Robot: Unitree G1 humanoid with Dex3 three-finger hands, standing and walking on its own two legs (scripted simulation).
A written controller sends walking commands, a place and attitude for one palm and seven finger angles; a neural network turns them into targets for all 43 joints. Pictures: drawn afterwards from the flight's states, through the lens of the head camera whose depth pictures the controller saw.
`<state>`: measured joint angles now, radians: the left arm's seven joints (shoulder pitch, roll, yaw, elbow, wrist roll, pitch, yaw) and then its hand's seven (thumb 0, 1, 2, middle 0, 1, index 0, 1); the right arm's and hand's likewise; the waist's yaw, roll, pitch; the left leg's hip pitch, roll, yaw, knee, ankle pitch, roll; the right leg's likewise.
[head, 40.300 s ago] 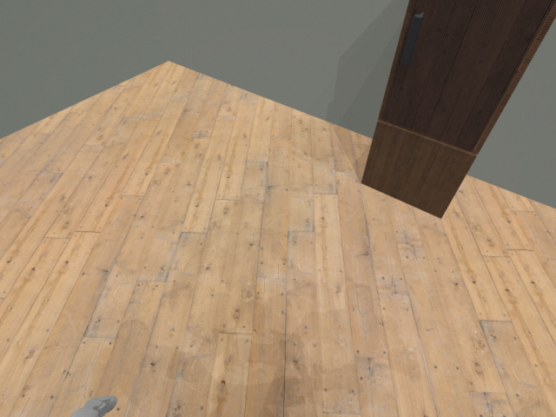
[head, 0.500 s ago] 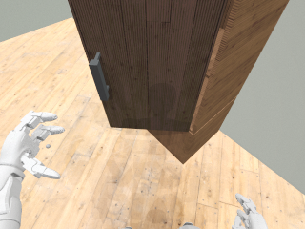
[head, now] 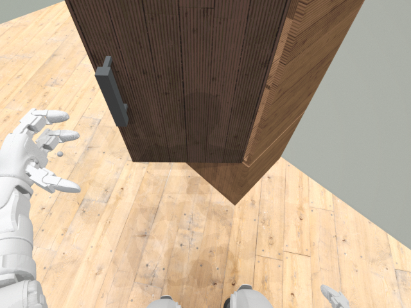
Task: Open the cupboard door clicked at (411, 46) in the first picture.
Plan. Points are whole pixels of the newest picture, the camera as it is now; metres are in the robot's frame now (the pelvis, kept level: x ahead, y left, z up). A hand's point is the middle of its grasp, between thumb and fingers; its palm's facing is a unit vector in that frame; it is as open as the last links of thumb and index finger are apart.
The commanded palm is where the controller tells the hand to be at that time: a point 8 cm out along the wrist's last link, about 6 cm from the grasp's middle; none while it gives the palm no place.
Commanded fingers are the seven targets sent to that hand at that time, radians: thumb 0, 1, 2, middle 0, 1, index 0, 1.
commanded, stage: move the hooked fingers beside the handle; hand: left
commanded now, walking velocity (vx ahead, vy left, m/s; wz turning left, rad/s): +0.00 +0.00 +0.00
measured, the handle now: (115, 93) +0.55 +0.21 +0.06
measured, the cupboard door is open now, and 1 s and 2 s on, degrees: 44 44 44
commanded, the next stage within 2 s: slide the fingers in behind the handle in 1.84 s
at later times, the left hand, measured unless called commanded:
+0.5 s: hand (63, 128) +0.44 +0.29 +0.07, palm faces +0.01 -1.00 -0.01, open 14.0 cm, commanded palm +0.42 +0.33 +0.07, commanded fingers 0.00 -0.50 0.30 -0.30 -1.20 -0.30 -1.20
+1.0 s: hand (76, 102) +0.50 +0.28 +0.08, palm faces +0.01 -1.00 -0.01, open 14.0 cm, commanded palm +0.49 +0.33 +0.06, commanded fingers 0.00 -0.50 0.30 -0.30 -1.20 -0.30 -1.20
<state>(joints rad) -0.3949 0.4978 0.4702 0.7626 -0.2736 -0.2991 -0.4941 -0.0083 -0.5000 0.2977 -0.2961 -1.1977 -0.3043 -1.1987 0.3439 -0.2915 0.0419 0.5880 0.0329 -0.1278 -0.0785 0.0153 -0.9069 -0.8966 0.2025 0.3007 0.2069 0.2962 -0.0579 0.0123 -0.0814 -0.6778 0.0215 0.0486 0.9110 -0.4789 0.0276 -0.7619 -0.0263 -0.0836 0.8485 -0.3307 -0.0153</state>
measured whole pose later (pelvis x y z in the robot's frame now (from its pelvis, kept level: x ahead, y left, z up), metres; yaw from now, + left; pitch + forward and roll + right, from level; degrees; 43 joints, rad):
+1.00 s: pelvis +0.00 +0.01 -0.02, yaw -1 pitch +22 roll -3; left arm -0.92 0.75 0.52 1.24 -0.12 -0.34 -0.48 -0.01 -0.50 0.30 -0.30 -1.20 -0.30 -1.20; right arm 0.41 -0.30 0.07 0.60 0.00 0.06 -0.06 0.01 -0.91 -0.90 0.20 0.30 0.21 0.30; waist -0.18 0.01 -0.07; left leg -0.89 0.04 0.04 1.02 -0.51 0.05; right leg -0.94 -0.01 -0.09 0.89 -0.33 0.00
